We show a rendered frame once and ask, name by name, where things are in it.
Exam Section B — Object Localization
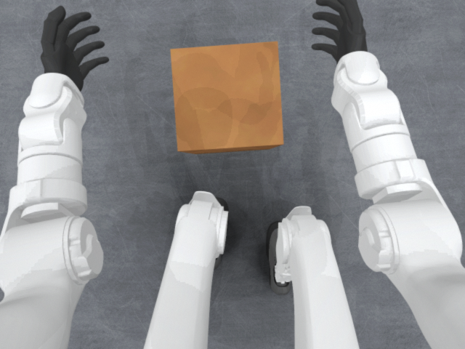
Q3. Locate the right robot shin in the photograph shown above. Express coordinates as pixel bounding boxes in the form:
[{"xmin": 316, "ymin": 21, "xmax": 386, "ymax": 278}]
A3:
[{"xmin": 275, "ymin": 206, "xmax": 331, "ymax": 282}]

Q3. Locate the left robot upper arm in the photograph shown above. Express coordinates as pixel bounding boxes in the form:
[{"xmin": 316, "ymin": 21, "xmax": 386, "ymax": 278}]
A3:
[{"xmin": 0, "ymin": 215, "xmax": 103, "ymax": 349}]

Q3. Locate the robot right thigh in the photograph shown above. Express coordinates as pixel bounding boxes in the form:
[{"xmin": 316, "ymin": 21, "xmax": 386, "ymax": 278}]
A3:
[{"xmin": 278, "ymin": 214, "xmax": 359, "ymax": 349}]

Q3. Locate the right robot forearm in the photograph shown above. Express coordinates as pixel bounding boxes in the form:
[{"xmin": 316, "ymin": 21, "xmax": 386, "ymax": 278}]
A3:
[{"xmin": 331, "ymin": 51, "xmax": 462, "ymax": 255}]

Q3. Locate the left robot forearm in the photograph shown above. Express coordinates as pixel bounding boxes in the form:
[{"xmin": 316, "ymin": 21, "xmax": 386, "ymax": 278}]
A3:
[{"xmin": 0, "ymin": 73, "xmax": 87, "ymax": 292}]

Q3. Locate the right robot hand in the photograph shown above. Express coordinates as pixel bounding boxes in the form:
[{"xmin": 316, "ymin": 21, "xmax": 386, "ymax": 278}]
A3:
[{"xmin": 312, "ymin": 0, "xmax": 368, "ymax": 64}]

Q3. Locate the carton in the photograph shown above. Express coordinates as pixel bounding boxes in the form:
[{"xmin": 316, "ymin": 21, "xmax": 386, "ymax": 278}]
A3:
[{"xmin": 170, "ymin": 41, "xmax": 284, "ymax": 154}]

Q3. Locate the left robot hand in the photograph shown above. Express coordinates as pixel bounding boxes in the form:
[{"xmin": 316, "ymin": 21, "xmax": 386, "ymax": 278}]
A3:
[{"xmin": 41, "ymin": 6, "xmax": 109, "ymax": 91}]

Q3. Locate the right robot upper arm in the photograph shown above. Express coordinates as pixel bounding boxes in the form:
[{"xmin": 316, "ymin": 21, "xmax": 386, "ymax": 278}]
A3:
[{"xmin": 358, "ymin": 198, "xmax": 465, "ymax": 349}]

